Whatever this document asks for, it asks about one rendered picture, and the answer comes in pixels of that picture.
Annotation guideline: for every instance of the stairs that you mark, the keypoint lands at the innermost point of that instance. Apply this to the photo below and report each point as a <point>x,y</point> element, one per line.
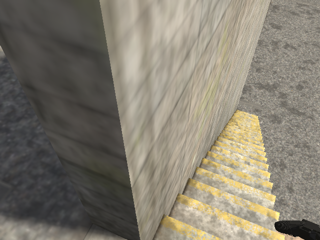
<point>229,196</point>

